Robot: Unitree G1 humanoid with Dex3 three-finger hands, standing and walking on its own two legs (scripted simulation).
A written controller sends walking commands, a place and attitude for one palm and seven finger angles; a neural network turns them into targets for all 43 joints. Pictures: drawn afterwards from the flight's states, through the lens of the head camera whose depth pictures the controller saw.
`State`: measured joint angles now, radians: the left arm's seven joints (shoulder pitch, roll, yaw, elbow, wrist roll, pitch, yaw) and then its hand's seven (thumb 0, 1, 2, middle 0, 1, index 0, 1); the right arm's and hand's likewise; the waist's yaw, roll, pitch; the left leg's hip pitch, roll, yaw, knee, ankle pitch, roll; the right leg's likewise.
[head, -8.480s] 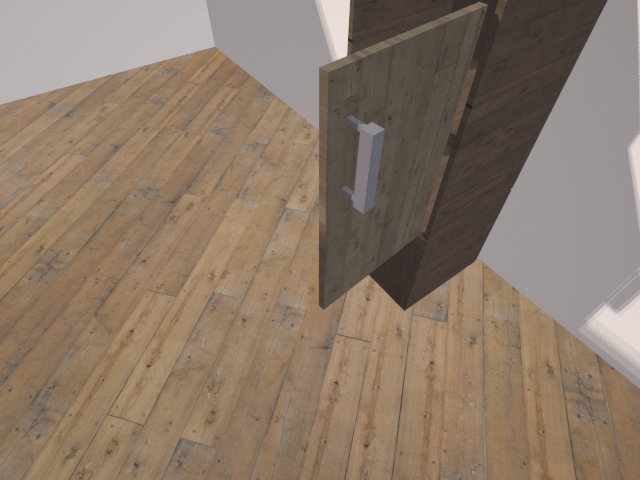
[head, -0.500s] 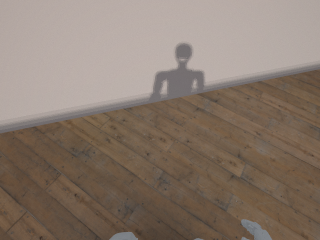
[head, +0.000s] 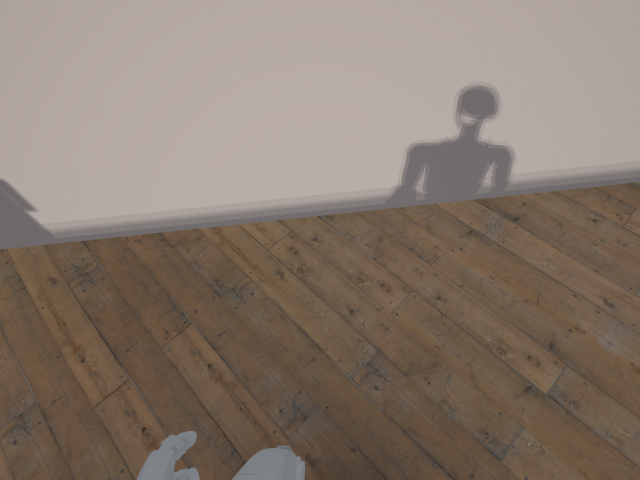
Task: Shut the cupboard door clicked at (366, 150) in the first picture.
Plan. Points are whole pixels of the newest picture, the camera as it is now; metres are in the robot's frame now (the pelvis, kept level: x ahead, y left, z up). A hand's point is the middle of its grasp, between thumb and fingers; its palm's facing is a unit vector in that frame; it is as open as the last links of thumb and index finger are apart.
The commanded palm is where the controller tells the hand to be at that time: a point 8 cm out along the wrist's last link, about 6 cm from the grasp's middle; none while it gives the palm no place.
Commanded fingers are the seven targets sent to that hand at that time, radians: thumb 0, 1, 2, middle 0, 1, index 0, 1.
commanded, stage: walk to a spot facing it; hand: left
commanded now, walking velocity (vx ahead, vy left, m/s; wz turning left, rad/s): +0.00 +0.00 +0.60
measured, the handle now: out of the picture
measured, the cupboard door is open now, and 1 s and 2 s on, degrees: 96 96 96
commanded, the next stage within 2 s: none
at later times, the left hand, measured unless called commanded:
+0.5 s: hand out of the picture -0.02 +0.25 -0.18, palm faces +0.36 -0.89 -0.27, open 7.4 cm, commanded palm none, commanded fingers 0.00 0.90 0.90 -0.20 -0.30 -0.20 -0.30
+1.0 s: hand out of the picture +0.07 +0.21 -0.14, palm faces +0.61 -0.75 -0.25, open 7.3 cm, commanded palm none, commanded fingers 0.00 0.90 0.90 -0.20 -0.30 -0.20 -0.30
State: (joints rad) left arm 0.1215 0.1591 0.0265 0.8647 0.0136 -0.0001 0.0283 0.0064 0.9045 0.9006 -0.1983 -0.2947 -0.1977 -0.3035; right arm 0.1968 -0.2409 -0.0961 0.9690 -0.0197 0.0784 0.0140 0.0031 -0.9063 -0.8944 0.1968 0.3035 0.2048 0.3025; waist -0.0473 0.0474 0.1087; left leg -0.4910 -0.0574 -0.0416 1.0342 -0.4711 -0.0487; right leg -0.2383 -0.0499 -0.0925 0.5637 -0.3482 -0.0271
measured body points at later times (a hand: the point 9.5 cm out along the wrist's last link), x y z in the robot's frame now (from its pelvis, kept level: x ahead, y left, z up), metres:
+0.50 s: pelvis +0.02 +0.03 -0.01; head +0.05 +0.06 +0.44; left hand -0.04 +0.30 -0.16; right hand +0.23 -0.17 -0.13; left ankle +0.01 +0.12 -0.73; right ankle +0.03 -0.12 -0.66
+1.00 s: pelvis +0.13 +0.02 +0.01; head +0.17 +0.02 +0.46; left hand +0.04 +0.25 -0.12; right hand +0.30 -0.17 -0.15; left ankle +0.05 +0.14 -0.64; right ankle +0.14 -0.09 -0.73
